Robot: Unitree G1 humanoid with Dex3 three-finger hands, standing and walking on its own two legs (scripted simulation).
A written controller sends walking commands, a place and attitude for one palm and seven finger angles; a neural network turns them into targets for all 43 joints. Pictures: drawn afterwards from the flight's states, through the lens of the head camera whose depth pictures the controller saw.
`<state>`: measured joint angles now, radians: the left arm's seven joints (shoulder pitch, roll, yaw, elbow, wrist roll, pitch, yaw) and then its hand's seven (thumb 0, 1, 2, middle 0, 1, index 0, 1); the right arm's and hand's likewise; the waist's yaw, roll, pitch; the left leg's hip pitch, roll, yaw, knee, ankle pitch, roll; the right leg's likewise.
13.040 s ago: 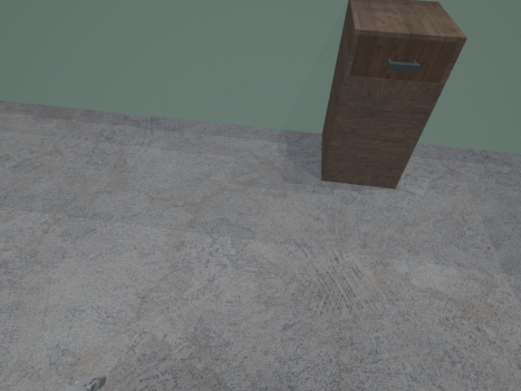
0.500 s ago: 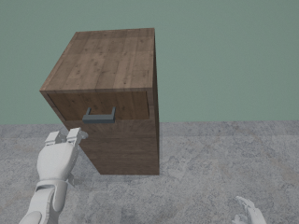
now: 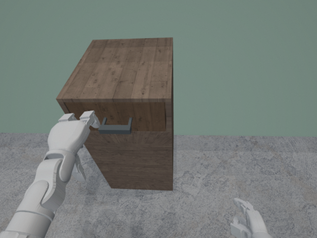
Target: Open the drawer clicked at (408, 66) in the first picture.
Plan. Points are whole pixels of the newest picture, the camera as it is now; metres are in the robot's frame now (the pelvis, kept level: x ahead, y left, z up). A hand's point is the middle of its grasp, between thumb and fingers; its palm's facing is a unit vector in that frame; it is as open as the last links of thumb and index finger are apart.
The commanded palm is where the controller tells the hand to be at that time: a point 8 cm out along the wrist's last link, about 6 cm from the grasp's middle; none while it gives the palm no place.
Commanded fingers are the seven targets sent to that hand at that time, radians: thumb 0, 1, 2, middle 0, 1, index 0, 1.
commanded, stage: raise the hand with hooked fingers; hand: left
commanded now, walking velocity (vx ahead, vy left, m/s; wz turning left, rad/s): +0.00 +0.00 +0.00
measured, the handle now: (116, 124) +0.50 +0.23 -0.06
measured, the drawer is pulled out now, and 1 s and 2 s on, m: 0.00 0.00 0.00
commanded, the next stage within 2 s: move the hooked fingers above the handle in 0.30 s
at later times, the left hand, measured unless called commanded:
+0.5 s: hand (82, 151) +0.30 +0.24 +0.06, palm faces -0.03 -0.10 -0.99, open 13.8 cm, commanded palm +0.29 +0.24 +0.12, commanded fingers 0.00 -0.50 0.30 -0.30 -1.20 -0.30 -1.20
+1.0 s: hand (94, 142) +0.35 +0.23 +0.03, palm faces -0.07 -0.10 -0.99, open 13.8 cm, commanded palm +0.34 +0.25 +0.10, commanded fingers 0.00 -0.50 0.30 -0.30 -1.20 -0.30 -1.20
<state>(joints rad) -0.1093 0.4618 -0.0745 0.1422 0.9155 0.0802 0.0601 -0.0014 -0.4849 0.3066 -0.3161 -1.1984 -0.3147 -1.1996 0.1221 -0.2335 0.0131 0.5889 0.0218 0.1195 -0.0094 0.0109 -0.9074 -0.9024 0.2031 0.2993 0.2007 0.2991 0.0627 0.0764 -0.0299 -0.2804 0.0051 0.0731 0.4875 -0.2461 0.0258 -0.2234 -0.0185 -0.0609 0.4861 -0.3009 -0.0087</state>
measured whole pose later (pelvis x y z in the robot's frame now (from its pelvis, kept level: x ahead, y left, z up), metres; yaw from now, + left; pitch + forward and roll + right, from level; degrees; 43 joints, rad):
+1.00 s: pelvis +0.00 +0.00 -0.01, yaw -1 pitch +7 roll +0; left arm -0.25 0.47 -0.04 0.40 0.95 -0.09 0.13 0.00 -0.49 0.31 -0.32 -1.20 -0.32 -1.20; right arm 0.22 -0.27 -0.05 0.64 0.02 0.11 -0.02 0.01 -0.91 -0.90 0.20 0.30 0.20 0.30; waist 0.02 0.05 -0.06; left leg -0.42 0.02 0.08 0.57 -0.28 0.02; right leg -0.36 -0.01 -0.05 0.56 -0.33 -0.02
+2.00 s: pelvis +0.00 +0.01 -0.03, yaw -2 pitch +17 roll -1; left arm -0.66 0.49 0.03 0.95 1.08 -0.09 0.36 0.00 -0.49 0.31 -0.32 -1.20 -0.32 -1.21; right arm 0.33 -0.26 -0.06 0.68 0.00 0.15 0.00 0.01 -0.91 -0.90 0.20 0.30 0.20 0.30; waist -0.09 0.05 -0.14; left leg -0.71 0.04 0.09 0.75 -0.34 0.04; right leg -0.65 0.00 -0.04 0.72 -0.37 -0.01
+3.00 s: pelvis +0.00 +0.01 -0.02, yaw -1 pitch +15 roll -1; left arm -0.62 0.49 -0.08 0.94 1.01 -0.07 0.21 0.00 -0.49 0.31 -0.32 -1.20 -0.31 -1.20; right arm 0.33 -0.26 -0.06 0.69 0.01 0.13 -0.02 0.01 -0.91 -0.90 0.20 0.30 0.20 0.30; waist -0.06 0.04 -0.12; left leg -0.63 0.03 0.07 0.70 -0.32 0.03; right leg -0.56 0.00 -0.05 0.66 -0.35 -0.01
